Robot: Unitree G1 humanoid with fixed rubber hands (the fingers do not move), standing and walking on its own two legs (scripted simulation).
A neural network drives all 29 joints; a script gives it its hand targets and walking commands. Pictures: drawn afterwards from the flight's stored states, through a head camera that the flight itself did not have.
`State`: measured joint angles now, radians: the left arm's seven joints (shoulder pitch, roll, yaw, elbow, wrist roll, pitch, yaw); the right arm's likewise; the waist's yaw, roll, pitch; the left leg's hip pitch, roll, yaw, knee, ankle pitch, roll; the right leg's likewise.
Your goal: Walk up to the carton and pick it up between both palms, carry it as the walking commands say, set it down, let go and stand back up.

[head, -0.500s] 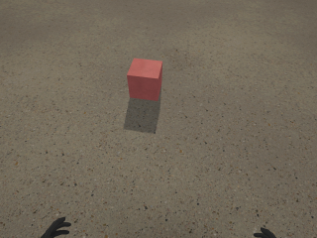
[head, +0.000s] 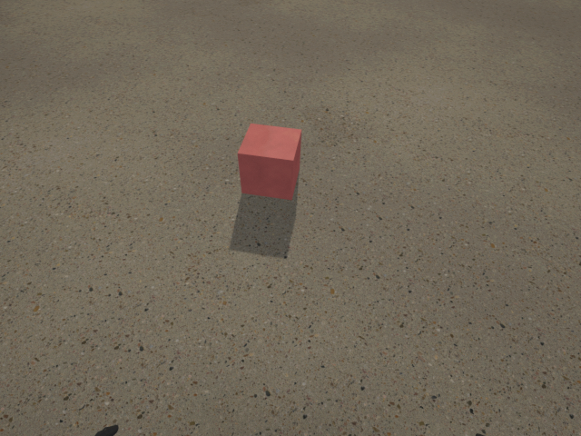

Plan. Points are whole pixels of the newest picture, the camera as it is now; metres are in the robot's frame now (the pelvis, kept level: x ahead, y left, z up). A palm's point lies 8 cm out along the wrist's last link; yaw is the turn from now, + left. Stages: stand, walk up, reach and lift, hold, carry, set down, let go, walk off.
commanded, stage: stand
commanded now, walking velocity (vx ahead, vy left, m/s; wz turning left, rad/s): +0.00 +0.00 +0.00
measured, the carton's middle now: (271, 161) +1.42 +0.13 -0.65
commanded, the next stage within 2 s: walk up in 0.66 s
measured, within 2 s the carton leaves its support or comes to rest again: neither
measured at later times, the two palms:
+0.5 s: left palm out of the picture +0.09 +0.27 -0.11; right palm out of the picture +0.08 -0.31 -0.12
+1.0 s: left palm out of the picture +0.09 +0.31 -0.09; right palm out of the picture +0.12 -0.32 -0.10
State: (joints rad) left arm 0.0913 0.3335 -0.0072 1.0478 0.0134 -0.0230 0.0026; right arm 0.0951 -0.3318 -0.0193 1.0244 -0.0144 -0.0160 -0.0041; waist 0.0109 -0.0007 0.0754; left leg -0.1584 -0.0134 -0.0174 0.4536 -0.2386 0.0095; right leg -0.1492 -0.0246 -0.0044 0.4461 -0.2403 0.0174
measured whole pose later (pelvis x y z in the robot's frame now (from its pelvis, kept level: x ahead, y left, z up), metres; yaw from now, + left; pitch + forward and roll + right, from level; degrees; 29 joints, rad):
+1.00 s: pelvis +0.03 +0.00 +0.00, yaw +3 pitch -2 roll -1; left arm 0.20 0.37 0.06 0.96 0.04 -0.07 -0.04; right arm 0.19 -0.41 -0.07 1.01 -0.04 -0.02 0.08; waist 0.01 0.03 0.02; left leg -0.38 0.04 -0.01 0.81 -0.40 0.02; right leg -0.07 -0.02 -0.07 0.34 -0.25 -0.06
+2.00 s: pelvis +0.43 +0.09 -0.02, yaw +10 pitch -3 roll -1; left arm 0.36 0.45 0.06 0.80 0.01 -0.07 -0.07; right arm 0.31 -0.45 -0.08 0.83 -0.04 -0.10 0.07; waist 0.02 -0.01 0.02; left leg -0.41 0.05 0.06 0.59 -0.17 0.03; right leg -0.17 -0.05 -0.09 0.71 -0.45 -0.04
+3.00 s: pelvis +0.81 +0.12 -0.03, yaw +9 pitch -3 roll -1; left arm 0.30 0.42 0.07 0.80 0.02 -0.09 -0.04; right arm 0.34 -0.46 -0.07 0.86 -0.01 -0.06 0.03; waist 0.00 0.03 0.03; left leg -0.43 0.06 0.01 1.07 -0.46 0.05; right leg -0.38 -0.03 -0.07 0.73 -0.30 -0.04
